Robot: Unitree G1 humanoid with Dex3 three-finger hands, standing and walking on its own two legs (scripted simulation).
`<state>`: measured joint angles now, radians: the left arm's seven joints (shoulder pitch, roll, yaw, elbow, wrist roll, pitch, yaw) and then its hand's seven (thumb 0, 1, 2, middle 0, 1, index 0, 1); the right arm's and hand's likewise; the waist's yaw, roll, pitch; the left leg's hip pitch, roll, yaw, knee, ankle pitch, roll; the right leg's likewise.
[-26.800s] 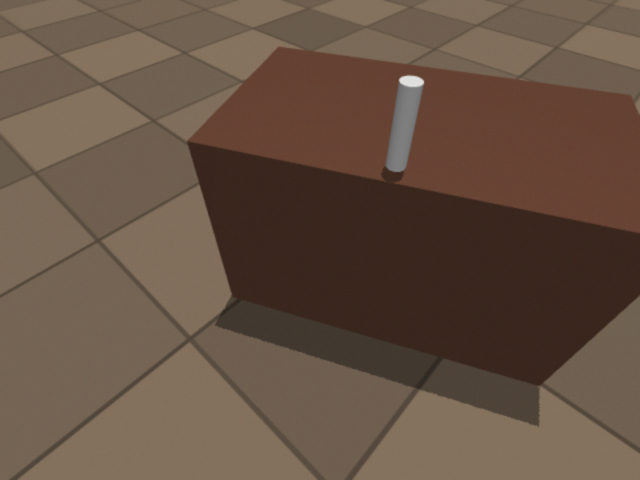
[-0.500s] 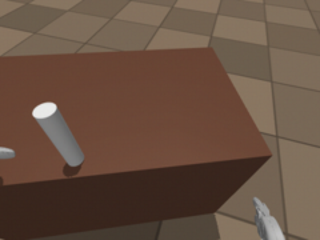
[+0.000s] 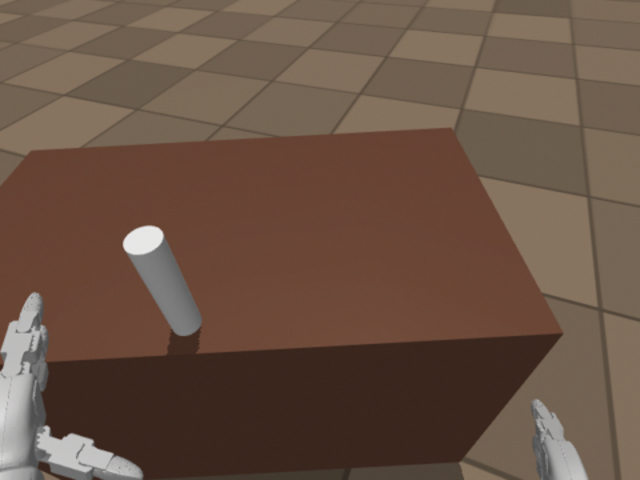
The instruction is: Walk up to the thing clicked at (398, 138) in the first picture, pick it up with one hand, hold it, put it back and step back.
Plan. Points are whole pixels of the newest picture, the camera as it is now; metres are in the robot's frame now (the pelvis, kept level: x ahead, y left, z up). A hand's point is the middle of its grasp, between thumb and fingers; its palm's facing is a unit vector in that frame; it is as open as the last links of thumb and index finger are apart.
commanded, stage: sink last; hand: left
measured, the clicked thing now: (168, 287) +0.38 +0.24 +0.04
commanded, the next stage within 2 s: home in 0.36 s
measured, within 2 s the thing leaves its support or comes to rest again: neither
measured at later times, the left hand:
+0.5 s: hand (61, 441) +0.16 +0.27 +0.08, palm faces +0.40 -0.81 -0.44, open 17.5 cm
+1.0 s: hand (203, 468) +0.18 +0.18 -0.09, palm faces +0.08 -0.98 -0.18, open 17.5 cm
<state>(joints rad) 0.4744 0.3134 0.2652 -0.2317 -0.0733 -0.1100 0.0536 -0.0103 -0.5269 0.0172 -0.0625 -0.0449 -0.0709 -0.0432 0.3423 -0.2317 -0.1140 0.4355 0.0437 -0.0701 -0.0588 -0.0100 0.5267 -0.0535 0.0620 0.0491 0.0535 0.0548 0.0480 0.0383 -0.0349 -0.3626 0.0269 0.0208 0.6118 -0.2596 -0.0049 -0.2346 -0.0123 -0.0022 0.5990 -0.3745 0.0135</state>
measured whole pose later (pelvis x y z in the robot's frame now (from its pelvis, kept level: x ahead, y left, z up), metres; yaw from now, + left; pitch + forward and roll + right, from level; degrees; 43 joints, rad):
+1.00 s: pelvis +0.01 +0.00 +0.01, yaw +0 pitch -1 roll +0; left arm 0.26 0.17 0.02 0.53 -0.01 -0.13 0.03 -0.01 -0.56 0.06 -0.05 -0.05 -0.06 -0.06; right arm 0.18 -0.18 0.00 0.64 0.01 -0.08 -0.06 0.00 -0.71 -0.79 0.19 0.26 0.18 0.27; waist 0.01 -0.02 0.04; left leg -0.25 0.01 0.04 0.45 -0.19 0.00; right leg -0.13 -0.03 0.01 0.45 -0.31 0.02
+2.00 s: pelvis -0.01 +0.00 +0.02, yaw +0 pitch -3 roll +0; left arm 0.23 0.38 -0.03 1.10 0.02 -0.01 0.00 0.00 -0.58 0.04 -0.05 -0.05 -0.06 -0.05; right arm 0.18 -0.36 0.01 1.11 -0.02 0.01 0.02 0.01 -0.90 -0.90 0.21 0.30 0.20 0.30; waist 0.00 0.01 0.02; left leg -0.19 0.03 0.03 0.38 -0.13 -0.01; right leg -0.07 -0.01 0.00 0.37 -0.24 0.01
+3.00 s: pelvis +0.01 +0.00 +0.02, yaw +0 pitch -2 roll +0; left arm 0.15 0.35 -0.02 1.11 0.02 -0.01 0.00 0.00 -0.57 0.04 -0.05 -0.05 -0.06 -0.05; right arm 0.12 -0.35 0.01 1.14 -0.01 -0.01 0.01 0.01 -0.90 -0.90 0.21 0.30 0.20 0.30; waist 0.00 0.00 0.04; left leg -0.17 0.01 0.03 0.35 -0.14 0.00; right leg -0.04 -0.03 0.00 0.32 -0.24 0.02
